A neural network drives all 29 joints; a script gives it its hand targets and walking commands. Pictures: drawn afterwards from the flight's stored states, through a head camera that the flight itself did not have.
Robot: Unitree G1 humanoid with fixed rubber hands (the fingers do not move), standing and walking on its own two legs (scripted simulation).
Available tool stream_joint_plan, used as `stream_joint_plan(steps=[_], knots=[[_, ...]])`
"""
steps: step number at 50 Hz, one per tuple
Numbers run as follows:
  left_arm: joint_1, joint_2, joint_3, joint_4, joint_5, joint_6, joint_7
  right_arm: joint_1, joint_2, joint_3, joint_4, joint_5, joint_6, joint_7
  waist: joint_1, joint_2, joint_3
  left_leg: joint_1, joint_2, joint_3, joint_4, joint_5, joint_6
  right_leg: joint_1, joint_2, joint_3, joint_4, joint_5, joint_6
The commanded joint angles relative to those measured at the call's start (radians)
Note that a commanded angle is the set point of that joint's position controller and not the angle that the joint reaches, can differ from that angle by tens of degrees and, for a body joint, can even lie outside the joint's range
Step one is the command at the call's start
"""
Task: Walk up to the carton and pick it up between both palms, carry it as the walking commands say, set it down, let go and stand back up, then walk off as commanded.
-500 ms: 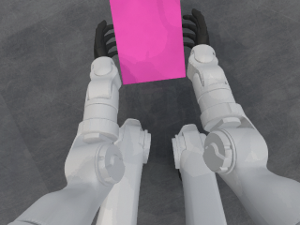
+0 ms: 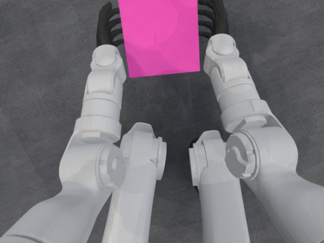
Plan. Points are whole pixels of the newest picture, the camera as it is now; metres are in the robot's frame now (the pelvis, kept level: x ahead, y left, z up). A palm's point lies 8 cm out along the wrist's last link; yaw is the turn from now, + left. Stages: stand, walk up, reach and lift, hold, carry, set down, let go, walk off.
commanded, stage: set down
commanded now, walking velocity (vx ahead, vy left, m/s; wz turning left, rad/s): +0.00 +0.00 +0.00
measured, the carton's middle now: (161, 22) +0.56 +0.07 -0.25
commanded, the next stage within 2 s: none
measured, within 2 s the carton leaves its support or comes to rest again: rests again in 1.80 s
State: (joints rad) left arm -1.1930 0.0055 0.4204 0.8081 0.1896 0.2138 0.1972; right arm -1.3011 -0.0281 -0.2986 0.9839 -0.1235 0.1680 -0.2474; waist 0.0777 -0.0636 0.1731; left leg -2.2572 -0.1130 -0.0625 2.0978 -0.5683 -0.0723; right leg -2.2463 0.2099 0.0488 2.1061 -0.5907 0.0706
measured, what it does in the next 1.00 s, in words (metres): stands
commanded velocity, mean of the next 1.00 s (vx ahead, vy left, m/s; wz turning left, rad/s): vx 0.00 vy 0.00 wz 0.00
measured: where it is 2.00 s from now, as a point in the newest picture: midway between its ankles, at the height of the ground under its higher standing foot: (168, 172)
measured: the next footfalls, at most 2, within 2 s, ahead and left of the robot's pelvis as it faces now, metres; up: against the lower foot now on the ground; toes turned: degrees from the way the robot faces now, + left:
none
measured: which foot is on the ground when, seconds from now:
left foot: down 0.00-1.00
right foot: down 0.00-1.00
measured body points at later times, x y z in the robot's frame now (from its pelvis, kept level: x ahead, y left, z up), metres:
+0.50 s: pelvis +0.00 -0.01 -0.01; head +0.34 +0.02 +0.28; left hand +0.48 +0.18 -0.18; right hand +0.54 -0.05 -0.17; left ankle +0.11 +0.13 -0.36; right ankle +0.10 -0.11 -0.36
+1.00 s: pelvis +0.00 -0.01 -0.01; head +0.35 +0.03 +0.27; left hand +0.49 +0.17 -0.19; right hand +0.54 -0.06 -0.19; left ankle +0.11 +0.13 -0.36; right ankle +0.10 -0.11 -0.36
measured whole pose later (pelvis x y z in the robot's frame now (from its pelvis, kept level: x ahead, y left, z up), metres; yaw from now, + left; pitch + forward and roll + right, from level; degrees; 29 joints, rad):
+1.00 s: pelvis +0.00 -0.01 -0.01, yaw +1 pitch +40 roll +1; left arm -1.24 -0.01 0.49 0.89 0.25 0.15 0.13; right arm -1.35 -0.09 -0.34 1.08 -0.17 0.13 -0.15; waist 0.09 -0.08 0.21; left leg -2.24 -0.11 -0.06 2.13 -0.60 -0.08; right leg -2.24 0.21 0.04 2.15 -0.61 0.05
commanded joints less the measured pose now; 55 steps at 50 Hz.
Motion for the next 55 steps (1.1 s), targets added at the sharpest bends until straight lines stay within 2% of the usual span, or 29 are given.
stream_joint_plan(steps=[1, 4, 5, 6, 8, 9, 10, 11, 15, 17, 19, 20, 21, 24, 28, 29, 30, 32, 33, 35, 37, 38, 39, 41, 45, 51, 52, 54, 55], knots=[[-0.658, -0.875, -0.422, -0.020, -0.090, -0.087, -0.253, -0.612, 0.916, 0.379, -0.058, 0.102, -0.074, 0.273, 0.051, 0.013, -1.075, 0.715, -0.058, 0.084, -0.124, 0.476, 0.027, 0.394, 0.039, -0.094, -0.123, 0.324, -0.050], [-0.604, -0.862, -0.370, 0.067, -0.044, -0.063, -0.272, -0.523, 0.885, 0.322, 0.017, 0.034, -0.051, 0.286, 0.025, 0.012, -0.972, 0.645, -0.056, 0.087, -0.134, 0.369, 0.023, 0.378, 0.033, -0.098, -0.135, 0.240, -0.055], [-0.590, -0.840, -0.357, 0.063, -0.029, -0.059, -0.277, -0.503, 0.879, 0.298, 0.039, 0.015, -0.039, 0.291, 0.026, 0.016, -0.953, 0.623, -0.054, 0.090, -0.136, 0.334, 0.024, 0.377, 0.032, -0.091, -0.136, 0.218, -0.057], [-0.594, -0.820, -0.336, 0.069, -0.015, -0.056, -0.286, -0.463, 0.886, 0.264, 0.088, -0.015, -0.025, 0.295, 0.007, -0.011, -0.911, 0.580, -0.052, 0.084, -0.137, 0.316, 0.028, 0.374, 0.027, -0.090, -0.142, 0.211, -0.054], [-0.613, -0.791, -0.301, 0.072, 0.001, -0.055, -0.294, -0.425, 0.885, 0.207, 0.130, -0.049, -0.013, 0.305, 0.001, -0.006, -0.887, 0.563, -0.050, 0.097, -0.147, 0.266, 0.030, 0.374, 0.025, -0.086, -0.152, 0.189, -0.055], [-0.625, -0.771, -0.304, 0.060, 0.001, -0.057, -0.295, -0.433, 0.885, 0.202, 0.117, -0.046, -0.014, 0.309, 0.013, 0.000, -0.888, 0.566, -0.048, 0.093, -0.144, 0.272, 0.031, 0.369, 0.023, -0.080, -0.149, 0.193, -0.056], [-0.659, -0.758, -0.324, 0.009, -0.022, -0.067, -0.296, -0.448, 0.892, 0.216, 0.108, -0.035, -0.015, 0.312, 0.009, -0.012, -0.900, 0.566, -0.047, 0.095, -0.137, 0.298, 0.030, 0.368, 0.022, -0.080, -0.142, 0.220, -0.053], [-0.655, -0.753, -0.318, 0.017, -0.015, -0.069, -0.296, -0.457, 0.899, 0.224, 0.106, -0.025, -0.022, 0.311, 0.040, -0.002, -0.915, 0.570, -0.046, 0.101, -0.137, 0.315, 0.029, 0.380, 0.022, -0.073, -0.144, 0.232, -0.052], [-0.668, -0.791, -0.382, -0.033, -0.072, -0.101, -0.286, -0.574, 0.926, 0.330, -0.015, 0.069, -0.061, 0.301, 0.088, 0.023, -1.045, 0.607, -0.046, 0.124, -0.100, 0.431, 0.024, 0.459, 0.028, -0.055, -0.126, 0.344, -0.047], [-0.671, -0.770, -0.356, -0.010, -0.073, -0.103, -0.285, -0.593, 0.921, 0.352, -0.022, 0.080, -0.061, 0.289, 0.108, -0.013, -1.023, 0.565, -0.045, 0.128, -0.090, 0.415, 0.029, 0.471, 0.026, -0.049, -0.127, 0.346, -0.041], [-0.654, -0.733, -0.329, 0.008, -0.058, -0.102, -0.289, -0.570, 0.926, 0.338, 0.007, 0.063, -0.051, 0.285, 0.105, -0.061, -0.966, 0.513, -0.044, 0.129, -0.092, 0.366, 0.039, 0.472, 0.026, -0.044, -0.142, 0.314, -0.039], [-0.661, -0.742, -0.324, 0.017, -0.054, -0.095, -0.295, -0.540, 0.919, 0.317, 0.042, 0.045, -0.043, 0.283, 0.082, -0.061, -0.946, 0.489, -0.041, 0.134, -0.088, 0.342, 0.038, 0.480, 0.026, -0.040, -0.148, 0.301, -0.042], [-0.659, -0.733, -0.317, 0.011, -0.050, -0.094, -0.304, -0.536, 0.909, 0.315, 0.049, 0.040, -0.040, 0.279, 0.088, -0.061, -0.939, 0.468, -0.041, 0.142, -0.089, 0.322, 0.036, 0.504, 0.025, -0.036, -0.155, 0.289, -0.042], [-0.666, -0.720, -0.296, 0.041, -0.029, -0.081, -0.321, -0.491, 0.874, 0.253, 0.095, -0.003, -0.036, 0.278, 0.057, -0.039, -0.874, 0.428, -0.040, 0.137, -0.096, 0.282, 0.035, 0.488, 0.025, -0.035, -0.162, 0.265, -0.051], [-0.670, -0.694, -0.296, 0.030, -0.021, -0.078, -0.328, -0.482, 0.851, 0.219, 0.104, -0.019, -0.042, 0.282, 0.051, 0.006, -0.865, 0.454, -0.036, 0.131, -0.094, 0.309, 0.029, 0.444, 0.020, -0.037, -0.149, 0.272, -0.057], [-0.671, -0.711, -0.302, 0.039, -0.024, -0.076, -0.330, -0.476, 0.831, 0.207, 0.112, -0.033, -0.045, 0.281, 0.025, 0.009, -0.843, 0.450, -0.034, 0.124, -0.098, 0.310, 0.026, 0.424, 0.022, -0.046, -0.150, 0.277, -0.058], [-0.658, -0.712, -0.297, 0.045, -0.022, -0.078, -0.326, -0.480, 0.834, 0.208, 0.114, -0.035, -0.050, 0.282, 0.037, 0.004, -0.853, 0.462, -0.036, 0.117, -0.099, 0.318, 0.025, 0.426, 0.020, -0.049, -0.143, 0.276, -0.060], [-0.635, -0.717, -0.299, 0.054, -0.016, -0.079, -0.320, -0.464, 0.818, 0.199, 0.124, -0.037, -0.052, 0.294, 0.031, 0.016, -0.835, 0.489, -0.038, 0.111, -0.107, 0.328, 0.024, 0.376, 0.023, -0.060, -0.135, 0.267, -0.060], [-0.620, -0.713, -0.298, 0.061, -0.012, -0.082, -0.315, -0.468, 0.817, 0.202, 0.116, -0.030, -0.056, 0.299, 0.042, 0.020, -0.834, 0.506, -0.036, 0.105, -0.107, 0.335, 0.028, 0.357, 0.025, -0.059, -0.132, 0.263, -0.061], [-0.611, -0.723, -0.291, 0.067, -0.014, -0.087, -0.310, -0.469, 0.824, 0.219, 0.116, -0.036, -0.057, 0.306, 0.047, -0.014, -0.841, 0.501, -0.039, 0.097, -0.111, 0.354, 0.025, 0.362, 0.022, -0.062, -0.130, 0.280, -0.059], [-0.581, -0.710, -0.271, 0.091, -0.002, -0.090, -0.298, -0.504, 0.809, 0.227, 0.082, -0.015, -0.064, 0.315, 0.070, -0.014, -0.838, 0.537, -0.042, 0.092, -0.115, 0.368, 0.032, 0.317, 0.024, -0.068, -0.123, 0.269, -0.054], [-0.571, -0.715, -0.267, 0.091, -0.002, -0.091, -0.297, -0.500, 0.811, 0.238, 0.084, -0.012, -0.064, 0.316, 0.068, -0.022, -0.845, 0.530, -0.039, 0.092, -0.108, 0.365, 0.031, 0.336, 0.022, -0.069, -0.120, 0.269, -0.054], [-0.569, -0.697, -0.261, 0.089, 0.009, -0.094, -0.291, -0.505, 0.804, 0.234, 0.081, -0.006, -0.064, 0.322, 0.090, -0.019, -0.819, 0.533, -0.042, 0.092, -0.116, 0.364, 0.037, 0.295, 0.025, -0.071, -0.117, 0.259, -0.052], [-0.546, -0.704, -0.247, 0.111, 0.019, -0.096, -0.286, -0.510, 0.798, 0.249, 0.068, 0.004, -0.068, 0.326, 0.096, -0.021, -0.830, 0.548, -0.040, 0.083, -0.108, 0.381, 0.038, 0.287, 0.023, -0.067, -0.113, 0.262, -0.053], [-0.534, -0.699, -0.250, 0.108, 0.016, -0.101, -0.287, -0.511, 0.770, 0.261, 0.067, 0.015, -0.072, 0.326, 0.089, -0.023, -0.833, 0.544, -0.039, 0.087, -0.102, 0.396, 0.038, 0.287, 0.022, -0.070, -0.113, 0.270, -0.052], [-0.563, -0.661, -0.230, 0.109, 0.031, -0.100, -0.303, -0.462, 0.748, 0.197, 0.131, -0.029, -0.066, 0.317, 0.066, -0.019, -0.755, 0.451, -0.030, 0.102, -0.100, 0.340, 0.033, 0.309, 0.018, -0.048, -0.138, 0.259, -0.054], [-0.546, -0.657, -0.222, 0.118, 0.037, -0.098, -0.304, -0.470, 0.743, 0.193, 0.118, -0.029, -0.068, 0.318, 0.082, 0.004, -0.764, 0.459, -0.030, 0.111, -0.103, 0.324, 0.034, 0.307, 0.020, -0.048, -0.134, 0.248, -0.053], [-0.554, -0.646, -0.212, 0.119, 0.033, -0.094, -0.313, -0.467, 0.730, 0.189, 0.124, -0.036, -0.065, 0.312, 0.061, -0.014, -0.771, 0.436, -0.028, 0.109, -0.092, 0.311, 0.035, 0.330, 0.015, -0.049, -0.135, 0.244, -0.053], [-0.556, -0.627, -0.199, 0.118, 0.044, -0.095, -0.312, -0.468, 0.730, 0.180, 0.126, -0.038, -0.064, 0.313, 0.077, -0.012, -0.756, 0.436, -0.029, 0.119, -0.094, 0.299, 0.035, 0.321, 0.015, -0.044, -0.144, 0.226, -0.052]])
